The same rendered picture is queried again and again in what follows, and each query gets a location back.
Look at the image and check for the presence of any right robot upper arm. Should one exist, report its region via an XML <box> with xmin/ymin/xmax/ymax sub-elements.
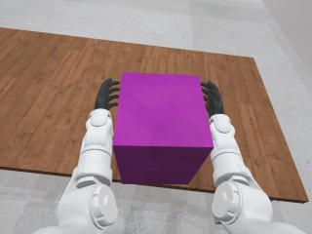
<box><xmin>212</xmin><ymin>180</ymin><xmax>307</xmax><ymax>234</ymax></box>

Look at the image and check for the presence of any right robot hand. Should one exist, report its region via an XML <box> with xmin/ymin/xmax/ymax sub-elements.
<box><xmin>200</xmin><ymin>81</ymin><xmax>225</xmax><ymax>118</ymax></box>

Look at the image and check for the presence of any robot right forearm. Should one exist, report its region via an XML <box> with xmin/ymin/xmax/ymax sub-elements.
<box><xmin>209</xmin><ymin>114</ymin><xmax>273</xmax><ymax>220</ymax></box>

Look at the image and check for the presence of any carton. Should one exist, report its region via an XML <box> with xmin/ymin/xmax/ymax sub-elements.
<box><xmin>112</xmin><ymin>72</ymin><xmax>214</xmax><ymax>184</ymax></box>

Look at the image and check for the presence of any table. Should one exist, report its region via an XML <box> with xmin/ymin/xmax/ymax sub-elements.
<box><xmin>0</xmin><ymin>27</ymin><xmax>309</xmax><ymax>225</ymax></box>

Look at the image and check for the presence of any left robot hand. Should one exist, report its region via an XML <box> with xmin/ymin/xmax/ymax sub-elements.
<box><xmin>94</xmin><ymin>77</ymin><xmax>120</xmax><ymax>111</ymax></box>

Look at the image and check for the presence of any left robot upper arm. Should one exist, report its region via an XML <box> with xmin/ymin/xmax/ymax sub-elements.
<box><xmin>31</xmin><ymin>183</ymin><xmax>118</xmax><ymax>234</ymax></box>

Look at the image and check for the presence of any robot left forearm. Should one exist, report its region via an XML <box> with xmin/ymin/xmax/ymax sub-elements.
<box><xmin>57</xmin><ymin>108</ymin><xmax>114</xmax><ymax>220</ymax></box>

